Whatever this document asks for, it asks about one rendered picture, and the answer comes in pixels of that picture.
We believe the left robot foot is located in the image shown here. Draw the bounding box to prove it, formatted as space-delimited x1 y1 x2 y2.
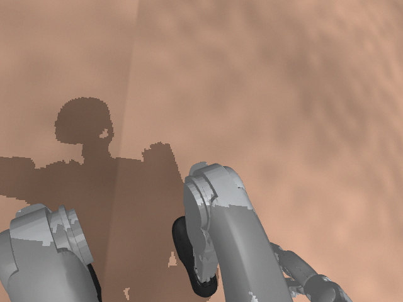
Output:
87 264 102 302

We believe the right robot hand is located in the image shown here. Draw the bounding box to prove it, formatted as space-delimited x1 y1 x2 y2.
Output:
270 242 318 298

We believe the right robot arm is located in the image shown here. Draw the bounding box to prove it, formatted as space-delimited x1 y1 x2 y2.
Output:
304 274 352 302

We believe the right robot foot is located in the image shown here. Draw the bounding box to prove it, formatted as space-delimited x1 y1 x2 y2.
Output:
172 216 217 298

